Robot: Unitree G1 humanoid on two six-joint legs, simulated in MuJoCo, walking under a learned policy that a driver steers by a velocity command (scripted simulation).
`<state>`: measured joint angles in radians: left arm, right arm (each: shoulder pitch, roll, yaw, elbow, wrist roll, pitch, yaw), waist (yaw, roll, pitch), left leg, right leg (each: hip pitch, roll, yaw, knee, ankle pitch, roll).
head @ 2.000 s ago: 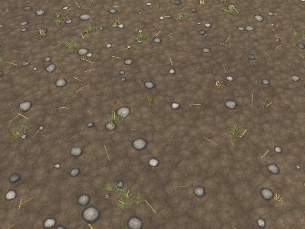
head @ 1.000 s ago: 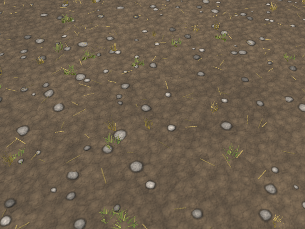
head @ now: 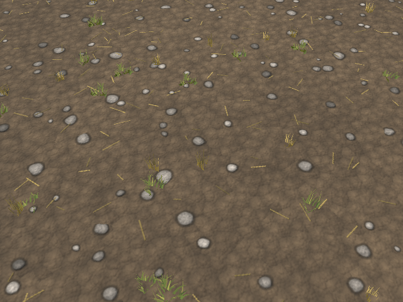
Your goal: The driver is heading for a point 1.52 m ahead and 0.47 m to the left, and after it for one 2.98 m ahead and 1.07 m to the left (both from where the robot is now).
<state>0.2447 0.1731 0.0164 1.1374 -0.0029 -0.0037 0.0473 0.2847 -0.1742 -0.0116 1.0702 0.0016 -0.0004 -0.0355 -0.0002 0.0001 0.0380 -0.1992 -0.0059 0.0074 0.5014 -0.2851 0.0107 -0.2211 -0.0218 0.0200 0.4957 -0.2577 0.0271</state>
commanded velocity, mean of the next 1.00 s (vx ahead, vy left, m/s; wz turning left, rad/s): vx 0.26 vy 0.00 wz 0.00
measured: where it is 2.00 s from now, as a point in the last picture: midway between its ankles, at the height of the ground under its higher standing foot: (205, 209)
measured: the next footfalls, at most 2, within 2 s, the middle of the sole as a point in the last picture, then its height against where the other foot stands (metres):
left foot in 0.98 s outside the picture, level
right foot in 1.54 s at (246, 227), level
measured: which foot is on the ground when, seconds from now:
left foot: down 0.00-0.52, up 0.54-0.96, down 0.98-1.00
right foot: down 0.00-0.98, up 1.00-1.00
